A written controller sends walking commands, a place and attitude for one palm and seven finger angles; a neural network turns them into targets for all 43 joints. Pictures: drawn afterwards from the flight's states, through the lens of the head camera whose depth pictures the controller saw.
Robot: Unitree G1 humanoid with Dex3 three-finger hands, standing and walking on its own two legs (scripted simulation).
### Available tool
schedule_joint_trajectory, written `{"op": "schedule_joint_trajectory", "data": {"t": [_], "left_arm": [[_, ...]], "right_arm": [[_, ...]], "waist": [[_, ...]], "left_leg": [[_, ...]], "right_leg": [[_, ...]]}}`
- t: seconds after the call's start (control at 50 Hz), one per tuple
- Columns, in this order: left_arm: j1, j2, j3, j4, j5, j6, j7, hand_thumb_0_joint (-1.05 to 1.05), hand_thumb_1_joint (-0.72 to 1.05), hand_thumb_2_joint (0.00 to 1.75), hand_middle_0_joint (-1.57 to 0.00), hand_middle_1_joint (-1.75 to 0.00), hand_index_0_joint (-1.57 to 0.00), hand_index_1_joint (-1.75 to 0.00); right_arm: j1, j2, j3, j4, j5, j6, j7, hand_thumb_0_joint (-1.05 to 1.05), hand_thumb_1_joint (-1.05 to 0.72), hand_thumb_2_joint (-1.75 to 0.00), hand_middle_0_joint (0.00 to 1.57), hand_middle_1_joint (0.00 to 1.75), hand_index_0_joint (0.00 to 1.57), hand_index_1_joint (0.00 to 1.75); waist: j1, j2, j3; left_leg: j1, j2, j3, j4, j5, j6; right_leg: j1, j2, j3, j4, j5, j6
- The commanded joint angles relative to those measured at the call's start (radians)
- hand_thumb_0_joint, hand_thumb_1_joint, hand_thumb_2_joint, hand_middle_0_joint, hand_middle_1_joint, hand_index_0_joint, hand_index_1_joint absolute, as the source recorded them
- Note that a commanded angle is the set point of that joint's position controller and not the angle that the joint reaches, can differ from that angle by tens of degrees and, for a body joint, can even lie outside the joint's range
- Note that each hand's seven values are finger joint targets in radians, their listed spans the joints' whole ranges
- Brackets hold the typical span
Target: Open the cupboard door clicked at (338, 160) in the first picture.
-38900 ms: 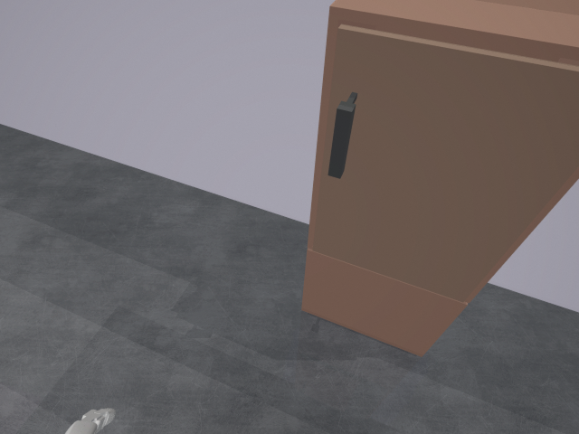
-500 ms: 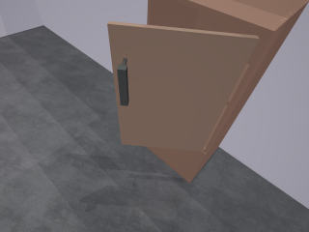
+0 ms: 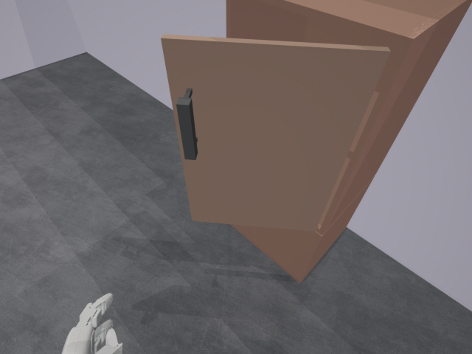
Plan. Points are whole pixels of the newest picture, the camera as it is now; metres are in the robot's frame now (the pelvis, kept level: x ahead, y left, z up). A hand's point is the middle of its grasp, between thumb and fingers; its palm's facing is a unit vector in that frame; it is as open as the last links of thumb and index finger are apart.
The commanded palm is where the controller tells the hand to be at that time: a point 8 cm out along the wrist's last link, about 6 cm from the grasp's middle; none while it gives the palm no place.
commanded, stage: raise the hand with hooked fingers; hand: left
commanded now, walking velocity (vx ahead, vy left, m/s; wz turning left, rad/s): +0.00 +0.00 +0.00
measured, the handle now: (190, 124) +0.55 +0.12 +0.09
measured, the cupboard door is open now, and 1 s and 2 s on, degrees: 39 39 39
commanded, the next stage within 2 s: move the hooked fingers beside the handle in 1.94 s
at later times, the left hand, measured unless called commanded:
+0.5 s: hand (122, 312) +0.19 +0.18 +0.01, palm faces -0.02 -1.00 -0.09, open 10.0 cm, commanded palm +0.17 +0.24 +0.01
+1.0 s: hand (88, 261) +0.25 +0.24 +0.06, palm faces -0.02 -1.00 -0.06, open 13.0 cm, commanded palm +0.22 +0.29 +0.07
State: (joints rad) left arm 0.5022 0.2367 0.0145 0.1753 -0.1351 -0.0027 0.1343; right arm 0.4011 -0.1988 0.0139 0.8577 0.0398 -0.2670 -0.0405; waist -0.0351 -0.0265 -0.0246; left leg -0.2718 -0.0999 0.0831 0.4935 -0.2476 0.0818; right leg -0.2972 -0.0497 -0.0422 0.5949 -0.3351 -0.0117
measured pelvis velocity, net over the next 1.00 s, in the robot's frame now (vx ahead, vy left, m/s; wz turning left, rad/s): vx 0.00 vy -0.01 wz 0.01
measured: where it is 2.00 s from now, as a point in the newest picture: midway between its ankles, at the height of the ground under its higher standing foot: outside the picture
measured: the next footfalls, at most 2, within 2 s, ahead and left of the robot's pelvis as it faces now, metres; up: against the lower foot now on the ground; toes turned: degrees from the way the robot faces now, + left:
none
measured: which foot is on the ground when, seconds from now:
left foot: down 0.00-1.00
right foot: down 0.00-1.00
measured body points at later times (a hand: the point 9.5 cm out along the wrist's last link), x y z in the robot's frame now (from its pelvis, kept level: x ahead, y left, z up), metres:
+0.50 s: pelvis -0.01 -0.05 -0.05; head +0.03 -0.04 +0.39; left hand +0.18 +0.24 +0.02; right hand +0.20 -0.27 -0.12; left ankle +0.01 +0.06 -0.73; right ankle +0.00 -0.11 -0.73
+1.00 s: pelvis +0.00 -0.01 -0.02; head +0.03 +0.00 +0.43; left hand +0.24 +0.29 +0.06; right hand +0.17 -0.26 -0.09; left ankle +0.01 +0.06 -0.73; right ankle +0.00 -0.11 -0.73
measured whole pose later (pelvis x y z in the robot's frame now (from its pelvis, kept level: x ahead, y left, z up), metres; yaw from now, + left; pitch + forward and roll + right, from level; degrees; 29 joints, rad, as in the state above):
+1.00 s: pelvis +0.00 -0.01 -0.02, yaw +1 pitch +6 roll -2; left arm 0.16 0.37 0.33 0.14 -0.36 -0.26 -0.44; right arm 0.27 -0.28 0.03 0.58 0.05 -0.27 -0.07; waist 0.00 0.02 -0.06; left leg -0.52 -0.03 0.04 0.80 -0.39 0.08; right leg -0.48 0.02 -0.09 0.75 -0.38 -0.02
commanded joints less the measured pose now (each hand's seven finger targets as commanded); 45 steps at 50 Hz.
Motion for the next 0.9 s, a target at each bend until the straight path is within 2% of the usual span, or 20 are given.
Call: {"op": "schedule_joint_trajectory", "data": {"t": [0.0, 0.02, 0.04, 0.06, 0.08, 0.1, 0.14, 0.18, 0.26, 0.28, 0.36, 0.4, 0.48, 0.54, 0.56, 0.58, 0.66, 0.68, 0.76, 0.88], "left_arm": [[-0.096, -0.025, 0.046, -0.107, -0.042, -0.256, -0.125, 0.00, 0.69, 0.81, -0.22, -0.43, -0.22, -0.43], [-0.031, -0.047, 0.070, 0.000, -0.069, -0.330, -0.186, 0.00, 0.67, 0.80, -0.22, -0.45, -0.22, -0.45], [0.003, -0.065, 0.068, 0.033, -0.094, -0.409, -0.257, 0.00, 0.64, 0.79, -0.22, -0.47, -0.22, -0.47], [0.035, -0.033, 0.110, 0.037, -0.113, -0.485, -0.331, 0.00, 0.62, 0.78, -0.22, -0.48, -0.22, -0.48], [0.069, 0.034, 0.175, 0.070, -0.122, -0.538, -0.410, 0.00, 0.60, 0.77, -0.22, -0.50, -0.22, -0.50], [0.055, 0.100, 0.223, 0.021, -0.127, -0.578, -0.473, 0.00, 0.57, 0.76, -0.22, -0.51, -0.22, -0.51], [0.017, 0.187, 0.313, -0.047, -0.139, -0.551, -0.512, 0.00, 0.53, 0.74, -0.23, -0.54, -0.23, -0.54], [-0.073, 0.217, 0.355, -0.174, -0.193, -0.500, -0.508, 0.00, 0.48, 0.72, -0.23, -0.57, -0.23, -0.57], [-0.226, 0.211, 0.351, -0.431, -0.204, -0.521, -0.455, 0.00, 0.39, 0.68, -0.24, -0.63, -0.24, -0.63], [-0.306, 0.211, 0.311, -0.474, -0.201, -0.539, -0.464, 0.00, 0.36, 0.67, -0.24, -0.64, -0.24, -0.64], [-0.339, 0.208, 0.275, -0.333, -0.211, -0.554, -0.553, 0.00, 0.27, 0.63, -0.25, -0.70, -0.25, -0.70], [-0.362, 0.241, 0.295, -0.243, -0.233, -0.504, -0.618, 0.00, 0.22, 0.61, -0.25, -0.74, -0.25, -0.74], [-0.332, 0.334, 0.411, -0.156, -0.272, -0.385, -0.670, 0.00, 0.13, 0.57, -0.25, -0.80, -0.25, -0.80], [-0.296, 0.306, 0.440, -0.191, -0.296, -0.366, -0.646, 0.00, 0.06, 0.54, -0.26, -0.84, -0.26, -0.84], [-0.288, 0.300, 0.443, -0.204, -0.301, -0.372, -0.634, 0.00, 0.04, 0.53, -0.26, -0.86, -0.26, -0.86], [-0.279, 0.321, 0.470, -0.186, -0.304, -0.370, -0.629, 0.00, 0.01, 0.52, -0.26, -0.87, -0.26, -0.87], [-0.270, 0.268, 0.413, -0.188, -0.281, -0.382, -0.603, 0.00, -0.08, 0.48, -0.27, -0.93, -0.27, -0.93], [-0.293, 0.284, 0.420, -0.191, -0.283, -0.378, -0.605, 0.00, -0.10, 0.47, -0.27, -0.94, -0.27, -0.94], [-0.339, 0.310, 0.420, -0.246, -0.266, -0.373, -0.585, 0.00, -0.20, 0.43, -0.28, -1.00, -0.28, -1.00], [-0.462, 0.358, 0.444, -0.253, -0.262, -0.337, -0.565, 0.00, -0.34, 0.37, -0.29, -1.10, -0.29, -1.10]], "right_arm": [[-0.165, -0.209, -0.067, -0.254, -0.024, -0.081, 0.013, 0.00, -0.90, -0.90, 0.20, 0.30, 0.20, 0.30], [-0.198, -0.204, -0.077, -0.279, -0.022, -0.072, 0.015, 0.00, -0.90, -0.90, 0.20, 0.30, 0.20, 0.30], [-0.224, -0.204, -0.084, -0.312, -0.022, -0.069, 0.020, 0.00, -0.90, -0.90, 0.20, 0.30, 0.20, 0.30], [-0.239, -0.205, -0.094, -0.346, -0.022, -0.067, 0.031, 0.00, -0.90, -0.90, 0.20, 0.30, 0.20, 0.30], [-0.240, -0.215, -0.105, -0.380, -0.017, -0.057, 0.048, 0.00, -0.90, -0.90, 0.20, 0.30, 0.20, 0.30], [-0.259, -0.219, -0.107, -0.427, -0.013, -0.050, 0.058, 0.00, -0.90, -0.90, 0.20, 0.30, 0.20, 0.30], [-0.283, -0.209, -0.104, -0.490, 0.000, -0.026, 0.048, 0.00, -0.90, -0.90, 0.20, 0.30, 0.20, 0.30], [-0.277, -0.199, -0.097, -0.528, 0.002, 0.005, 0.032, 0.00, -0.90, -0.90, 0.20, 0.30, 0.20, 0.30], [-0.210, -0.163, -0.084, -0.517, -0.001, 0.018, 0.002, 0.00, -0.90, -0.90, 0.20, 0.30, 0.20, 0.30], [-0.192, -0.171, -0.072, -0.503, -0.008, 0.014, -0.005, 0.00, -0.90, -0.90, 0.20, 0.30, 0.20, 0.30], [-0.183, -0.188, -0.058, -0.430, 0.002, -0.017, -0.025, 0.00, -0.90, -0.90, 0.20, 0.30, 0.20, 0.30], [-0.183, -0.203, -0.051, -0.417, 0.013, -0.023, -0.033, 0.00, -0.90, -0.90, 0.20, 0.30, 0.20, 0.30], [-0.203, -0.215, -0.046, -0.427, 0.018, -0.029, -0.039, 0.00, -0.90, -0.90, 0.20, 0.30, 0.20, 0.30], [-0.208, -0.196, -0.042, -0.439, 0.013, -0.034, -0.033, 0.00, -0.90, -0.90, 0.20, 0.30, 0.20, 0.30], [-0.211, -0.192, -0.043, -0.440, 0.013, -0.040, -0.030, 0.00, -0.90, -0.90, 0.20, 0.30, 0.20, 0.30], [-0.209, -0.195, -0.043, -0.444, 0.009, -0.042, -0.025, 0.00, -0.90, -0.90, 0.20, 0.30, 0.20, 0.30], [-0.195, -0.198, -0.050, -0.436, 0.015, -0.053, -0.019, 0.00, -0.90, -0.90, 0.20, 0.30, 0.20, 0.30], [-0.201, -0.205, -0.049, -0.441, 0.012, -0.055, -0.020, 0.00, -0.90, -0.90, 0.20, 0.30, 0.20, 0.30], [-0.188, -0.210, -0.049, -0.441, 0.015, -0.064, -0.026, 0.00, -0.90, -0.90, 0.20, 0.30, 0.20, 0.30], [-0.185, -0.221, -0.040, -0.429, 0.014, -0.060, -0.041, 0.00, -0.90, -0.90, 0.20, 0.30, 0.20, 0.30]], "waist": [[-0.020, -0.108, 0.004], [0.008, -0.269, 0.027], [0.024, -0.335, 0.029], [0.049, -0.293, -0.009], [0.072, -0.160, -0.032], [0.079, -0.086, -0.086], [0.110, -0.021, -0.178], [0.106, 0.043, -0.206], [0.035, 0.138, -0.266], [-0.005, 0.122, -0.251], [-0.051, 0.087, -0.202], [-0.043, 0.062, -0.201], [0.026, 0.058, -0.274], [0.050, -0.002, -0.319], [0.054, 0.010, -0.310], [0.070, -0.012, -0.310], [0.051, 0.000, -0.249], [0.061, 0.024, -0.233], [0.054, 0.070, -0.249], [0.050, 0.106, -0.230]], "left_leg": [[-0.172, 0.114, -0.182, 0.104, -0.123, -0.104], [-0.275, 0.111, -0.161, 0.157, -0.187, -0.097], [-0.366, 0.095, -0.130, 0.220, -0.204, -0.090], [-0.417, 0.079, -0.102, 0.276, -0.192, -0.091], [-0.412, 0.069, -0.088, 0.316, -0.143, -0.098], [-0.420, 0.060, -0.078, 0.341, -0.121, -0.093], [-0.459, 0.056, -0.055, 0.355, -0.112, -0.073], [-0.456, 0.057, -0.060, 0.368, -0.102, -0.068], [-0.375, 0.090, -0.084, 0.414, -0.007, -0.050], [-0.371, 0.096, -0.100, 0.432, 0.009, -0.044], [-0.395, 0.104, -0.113, 0.462, -0.018, -0.041], [-0.411, 0.104, -0.117, 0.462, -0.024, -0.039], [-0.381, 0.101, -0.124, 0.412, 0.033, -0.042], [-0.346, 0.099, -0.127, 0.356, 0.082, -0.046], [-0.338, 0.098, -0.126, 0.345, 0.085, -0.048], [-0.335, 0.099, -0.128, 0.340, 0.109, -0.051], [-0.283, 0.097, -0.113, 0.280, 0.085, -0.045], [-0.274, 0.096, -0.115, 0.276, 0.100, -0.047], [-0.188, 0.102, -0.117, 0.221, 0.101, -0.043], [-0.112, 0.115, -0.146, 0.171, 0.111, -0.054]], "right_leg": [[-0.278, 0.045, -0.054, 0.002, -0.083, -0.014], [-0.336, 0.050, -0.051, 0.046, -0.174, -0.016], [-0.377, 0.049, -0.031, 0.073, -0.245, -0.016], [-0.376, 0.042, 0.001, 0.101, -0.262, -0.022], [-0.348, 0.034, 0.032, 0.134, -0.207, -0.042], [-0.319, 0.028, 0.045, 0.164, -0.161, -0.046], [-0.278, 0.029, 0.087, 0.190, -0.140, -0.036], [-0.247, 0.030, 0.122, 0.178, -0.142, -0.027], [-0.237, 0.032, 0.152, 0.161, 0.032, -0.003], [-0.255, 0.039, 0.157, 0.173, 0.086, 0.007], [-0.277, 0.026, 0.179, 0.130, 0.095, 0.039], [-0.245, 0.014, 0.212, 0.101, 0.089, 0.059], [-0.115, -0.006, 0.219, 0.083, 0.157, 0.068], [-0.057, -0.004, 0.174, 0.084, 0.247, 0.066], [-0.057, -0.005, 0.174, 0.081, 0.265, 0.069], [-0.035, 0.001, 0.170, 0.095, 0.306, 0.065], [-0.116, 0.026, 0.101, 0.075, 0.205, 0.040], [-0.113, 0.031, 0.101, 0.080, 0.212, 0.030], [-0.145, 0.057, 0.024, 0.086, 0.157, -0.001], [-0.144, 0.074, -0.010, 0.076, 0.143, -0.019]]}}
